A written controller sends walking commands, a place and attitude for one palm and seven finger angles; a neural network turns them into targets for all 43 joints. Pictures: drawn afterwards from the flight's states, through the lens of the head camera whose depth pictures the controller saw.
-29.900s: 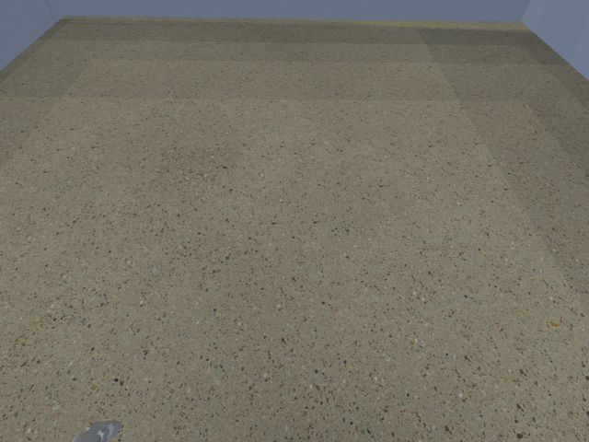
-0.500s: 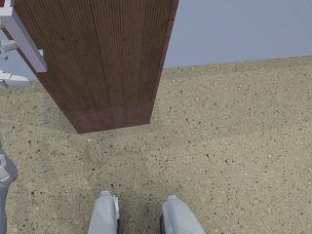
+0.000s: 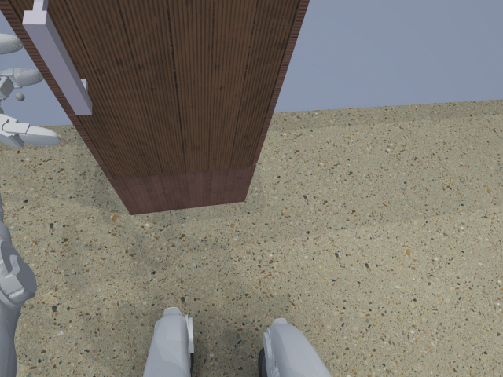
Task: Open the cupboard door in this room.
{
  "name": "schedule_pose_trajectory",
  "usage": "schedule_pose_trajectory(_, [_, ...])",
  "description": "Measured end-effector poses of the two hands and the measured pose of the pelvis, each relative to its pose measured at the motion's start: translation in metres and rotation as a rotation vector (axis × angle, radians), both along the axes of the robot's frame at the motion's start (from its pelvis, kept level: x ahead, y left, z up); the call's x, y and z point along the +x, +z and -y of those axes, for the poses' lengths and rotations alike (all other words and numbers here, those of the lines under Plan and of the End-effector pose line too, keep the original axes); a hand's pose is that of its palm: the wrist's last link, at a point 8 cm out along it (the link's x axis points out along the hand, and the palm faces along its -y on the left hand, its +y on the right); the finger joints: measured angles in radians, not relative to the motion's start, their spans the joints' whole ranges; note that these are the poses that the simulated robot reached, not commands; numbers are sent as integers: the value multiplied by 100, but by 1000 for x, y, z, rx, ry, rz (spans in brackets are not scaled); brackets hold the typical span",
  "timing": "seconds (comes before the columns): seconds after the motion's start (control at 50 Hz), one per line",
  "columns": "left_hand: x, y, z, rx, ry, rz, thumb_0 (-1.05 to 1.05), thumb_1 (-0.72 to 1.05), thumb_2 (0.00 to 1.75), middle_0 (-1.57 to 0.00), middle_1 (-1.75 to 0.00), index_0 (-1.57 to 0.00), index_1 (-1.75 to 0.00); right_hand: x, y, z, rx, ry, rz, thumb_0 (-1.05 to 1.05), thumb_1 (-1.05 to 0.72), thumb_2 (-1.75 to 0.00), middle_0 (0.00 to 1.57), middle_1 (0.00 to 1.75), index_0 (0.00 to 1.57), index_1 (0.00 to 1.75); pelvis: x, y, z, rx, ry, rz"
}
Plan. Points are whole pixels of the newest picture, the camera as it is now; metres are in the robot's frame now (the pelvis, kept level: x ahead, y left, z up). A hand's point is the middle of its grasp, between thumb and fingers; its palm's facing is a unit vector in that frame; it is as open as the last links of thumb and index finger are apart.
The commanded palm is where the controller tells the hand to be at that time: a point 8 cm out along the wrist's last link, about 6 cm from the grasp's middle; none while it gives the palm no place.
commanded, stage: move the hooked fingers beside the handle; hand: left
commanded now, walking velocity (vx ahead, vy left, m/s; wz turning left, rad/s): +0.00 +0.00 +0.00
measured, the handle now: (64, 59) +0.55 +0.26 +0.09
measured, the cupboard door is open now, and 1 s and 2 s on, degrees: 0 0 0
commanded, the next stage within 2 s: slide the fingers in behind the handle in 0.24 s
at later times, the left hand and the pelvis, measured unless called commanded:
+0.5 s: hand (29, 100) +0.48 +0.29 +0.09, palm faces +0.12 -0.99 +0.00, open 14.0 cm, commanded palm +0.47 +0.31 +0.08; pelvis +0.00 +0.00 +0.00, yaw +1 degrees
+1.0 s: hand (61, 97) +0.49 +0.25 +0.09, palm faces +0.12 -0.99 +0.00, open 14.0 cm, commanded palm +0.47 +0.28 +0.08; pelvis +0.00 -0.01 +0.00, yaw +1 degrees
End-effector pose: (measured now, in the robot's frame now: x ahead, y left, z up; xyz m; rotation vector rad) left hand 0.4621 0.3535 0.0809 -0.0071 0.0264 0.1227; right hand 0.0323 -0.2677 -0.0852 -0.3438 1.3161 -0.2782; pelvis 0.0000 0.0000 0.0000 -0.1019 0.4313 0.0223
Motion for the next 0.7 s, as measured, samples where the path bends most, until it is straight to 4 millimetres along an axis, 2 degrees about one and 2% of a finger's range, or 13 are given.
schedule_pose_trajectory(0.14, [-1, 0, 1, 5, 4, 13, -1, -50, 30, -30, -120, -30, -120, 3, 1, 0, -1, 6, 12, 0, -91, -90, 20, 30, 20, 30, 0, 0, -1, 0, -1, 4])
schedule_pose_trajectory(0.36, [-10, 6, 4, 11, 5, 19, -1, -50, 30, -30, -120, -30, -120, -5, 1, -1, 14, -6, 0, 0, -91, -90, 20, 30, 20, 30, -1, 3, 0, 4, 0, 19])
schedule_pose_trajectory(0.7, [-2, 4, 36, 7, -4, 21, -1, -50, 30, -30, -120, -30, -120, -9, -3, 7, 16, -13, 15, 0, -91, -90, 20, 30, 20, 30, -5, 1, 7, 12, 0, 23])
